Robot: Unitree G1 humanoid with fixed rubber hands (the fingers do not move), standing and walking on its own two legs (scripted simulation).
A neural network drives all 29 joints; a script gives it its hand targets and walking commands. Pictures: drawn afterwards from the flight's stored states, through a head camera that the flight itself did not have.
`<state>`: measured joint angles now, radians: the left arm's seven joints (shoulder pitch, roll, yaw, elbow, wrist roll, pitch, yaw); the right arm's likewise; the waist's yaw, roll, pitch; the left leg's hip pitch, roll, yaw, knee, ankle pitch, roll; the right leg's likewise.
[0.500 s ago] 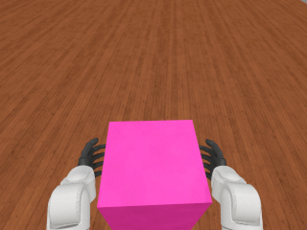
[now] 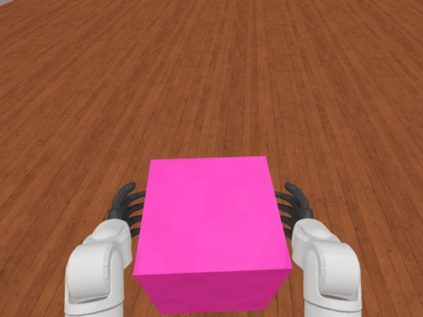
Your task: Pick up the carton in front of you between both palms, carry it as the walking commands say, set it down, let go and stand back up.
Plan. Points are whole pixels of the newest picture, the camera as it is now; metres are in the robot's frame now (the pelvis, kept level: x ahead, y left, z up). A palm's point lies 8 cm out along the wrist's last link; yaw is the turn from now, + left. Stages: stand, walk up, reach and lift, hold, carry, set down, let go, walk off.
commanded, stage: carry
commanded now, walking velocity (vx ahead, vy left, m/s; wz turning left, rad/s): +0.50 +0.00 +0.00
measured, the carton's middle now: (210, 239) +0.29 +0.00 +0.01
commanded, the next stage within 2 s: none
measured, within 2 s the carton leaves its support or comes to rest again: neither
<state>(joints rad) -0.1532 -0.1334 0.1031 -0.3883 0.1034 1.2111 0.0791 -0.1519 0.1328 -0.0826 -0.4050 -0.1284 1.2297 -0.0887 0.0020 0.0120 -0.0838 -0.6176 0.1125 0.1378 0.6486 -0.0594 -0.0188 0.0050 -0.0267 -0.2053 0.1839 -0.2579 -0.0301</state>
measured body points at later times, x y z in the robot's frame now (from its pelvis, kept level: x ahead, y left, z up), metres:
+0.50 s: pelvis +0.29 +0.03 +0.00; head +0.32 +0.04 +0.45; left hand +0.58 +0.17 +0.07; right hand +0.57 -0.13 +0.07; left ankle +0.25 +0.11 -0.75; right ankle +0.39 -0.09 -0.73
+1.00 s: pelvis +0.38 +0.02 -0.01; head +0.39 +0.02 +0.44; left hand +0.66 +0.18 +0.06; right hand +0.67 -0.13 +0.07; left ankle +0.25 +0.11 -0.74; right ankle +0.40 -0.08 -0.75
